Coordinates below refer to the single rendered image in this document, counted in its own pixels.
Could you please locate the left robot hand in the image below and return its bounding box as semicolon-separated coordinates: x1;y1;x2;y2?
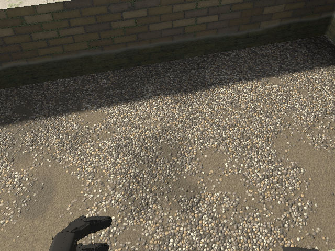
49;215;112;251

